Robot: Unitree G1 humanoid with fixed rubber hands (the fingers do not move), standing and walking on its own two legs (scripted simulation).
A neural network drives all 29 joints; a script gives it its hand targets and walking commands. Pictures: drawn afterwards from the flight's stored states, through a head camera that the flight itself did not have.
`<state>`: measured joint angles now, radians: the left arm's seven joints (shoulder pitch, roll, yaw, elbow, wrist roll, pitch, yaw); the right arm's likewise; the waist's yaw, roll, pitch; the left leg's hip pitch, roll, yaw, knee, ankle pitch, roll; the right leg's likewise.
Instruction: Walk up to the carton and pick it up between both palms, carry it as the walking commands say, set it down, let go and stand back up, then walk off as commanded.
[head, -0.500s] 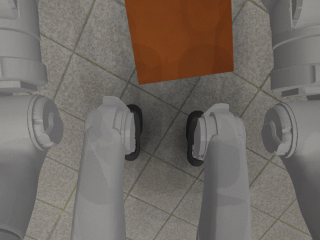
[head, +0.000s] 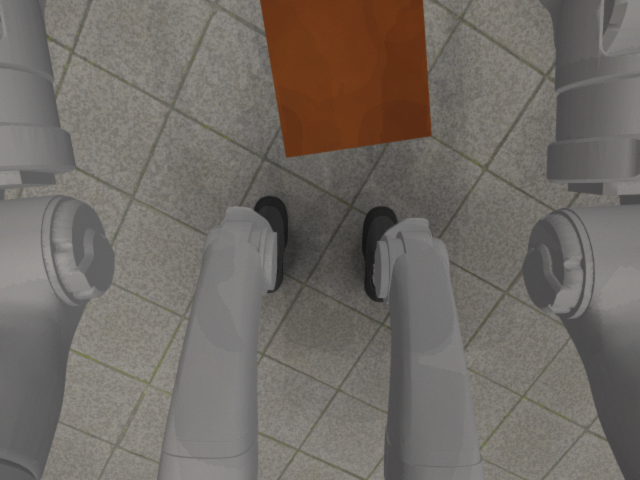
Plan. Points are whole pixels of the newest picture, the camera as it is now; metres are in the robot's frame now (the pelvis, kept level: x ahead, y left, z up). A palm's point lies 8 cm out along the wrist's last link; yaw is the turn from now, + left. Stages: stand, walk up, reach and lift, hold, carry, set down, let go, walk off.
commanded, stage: set down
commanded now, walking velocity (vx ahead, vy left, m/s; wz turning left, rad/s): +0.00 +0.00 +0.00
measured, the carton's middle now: (342, 76) +0.49 -0.01 -0.45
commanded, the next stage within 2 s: let go in 0.22 s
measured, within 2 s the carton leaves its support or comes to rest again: neither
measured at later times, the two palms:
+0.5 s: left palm out of the picture +0.50 +0.25 -0.05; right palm out of the picture +0.50 -0.17 -0.06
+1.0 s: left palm out of the picture +0.31 +0.24 +0.08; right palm out of the picture +0.33 -0.23 +0.09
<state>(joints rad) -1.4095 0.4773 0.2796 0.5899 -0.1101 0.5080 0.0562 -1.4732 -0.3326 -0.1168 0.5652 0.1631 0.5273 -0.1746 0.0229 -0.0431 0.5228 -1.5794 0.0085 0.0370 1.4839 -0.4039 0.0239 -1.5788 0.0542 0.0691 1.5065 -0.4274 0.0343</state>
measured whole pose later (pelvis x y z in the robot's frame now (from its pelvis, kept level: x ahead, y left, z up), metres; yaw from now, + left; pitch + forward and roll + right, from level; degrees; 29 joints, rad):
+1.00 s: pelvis +0.06 -0.01 +0.15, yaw -1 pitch +12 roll +1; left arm -0.09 0.28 0.11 0.45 -0.10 0.21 -0.13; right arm -0.12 -0.26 -0.03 0.35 0.12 0.26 -0.01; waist 0.02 -0.03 0.09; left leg -0.75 0.01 0.04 0.83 -0.28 0.01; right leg -0.77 0.04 0.08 0.87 -0.32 0.01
